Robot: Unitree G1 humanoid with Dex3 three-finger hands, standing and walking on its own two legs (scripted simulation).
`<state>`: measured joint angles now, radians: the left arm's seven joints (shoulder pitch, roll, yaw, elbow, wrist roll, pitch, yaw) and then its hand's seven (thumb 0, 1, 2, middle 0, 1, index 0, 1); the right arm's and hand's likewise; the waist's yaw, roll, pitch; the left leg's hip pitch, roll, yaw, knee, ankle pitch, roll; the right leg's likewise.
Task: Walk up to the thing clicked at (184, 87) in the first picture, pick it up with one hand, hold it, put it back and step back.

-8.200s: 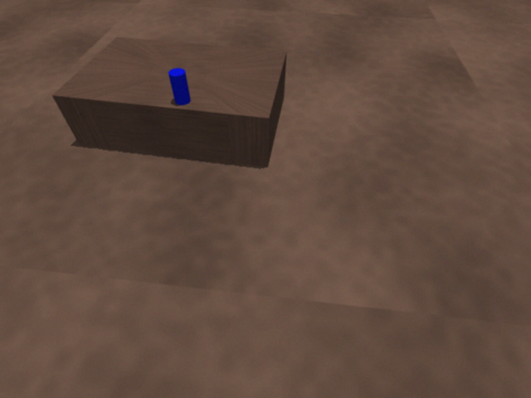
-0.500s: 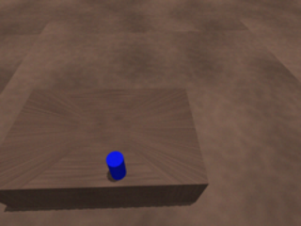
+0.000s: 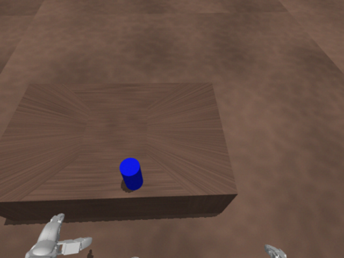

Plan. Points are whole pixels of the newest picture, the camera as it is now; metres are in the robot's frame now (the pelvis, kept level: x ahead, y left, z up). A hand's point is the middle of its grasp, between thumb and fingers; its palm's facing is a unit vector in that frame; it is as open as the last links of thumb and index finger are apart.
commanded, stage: go down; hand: left
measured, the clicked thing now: (132, 174) +0.46 +0.17 -0.36
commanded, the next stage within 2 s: none
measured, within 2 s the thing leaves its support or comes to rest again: neither
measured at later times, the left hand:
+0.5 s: hand (69, 238) +0.18 +0.27 -0.14, palm faces +0.05 -0.94 -0.34, open 17.1 cm
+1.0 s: hand (67, 243) +0.17 +0.27 -0.13, palm faces +0.05 -0.94 -0.34, open 17.5 cm
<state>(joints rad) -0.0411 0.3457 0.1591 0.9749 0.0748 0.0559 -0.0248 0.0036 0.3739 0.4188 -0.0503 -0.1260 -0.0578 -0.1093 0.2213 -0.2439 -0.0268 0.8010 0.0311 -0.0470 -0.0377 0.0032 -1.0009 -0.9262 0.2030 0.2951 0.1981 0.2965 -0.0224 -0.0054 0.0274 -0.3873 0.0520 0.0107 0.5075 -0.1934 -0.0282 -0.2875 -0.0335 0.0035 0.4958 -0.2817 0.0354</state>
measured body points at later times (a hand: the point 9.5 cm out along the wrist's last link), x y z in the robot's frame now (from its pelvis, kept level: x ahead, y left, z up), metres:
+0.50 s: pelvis +0.03 +0.00 -0.02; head +0.08 +0.01 +0.43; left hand +0.18 +0.32 -0.11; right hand +0.19 -0.26 -0.11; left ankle +0.04 +0.14 -0.74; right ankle -0.02 -0.15 -0.74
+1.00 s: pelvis +0.03 +0.00 -0.05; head +0.07 +0.01 +0.39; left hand +0.17 +0.32 -0.11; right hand +0.19 -0.25 -0.13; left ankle +0.04 +0.14 -0.74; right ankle -0.02 -0.15 -0.74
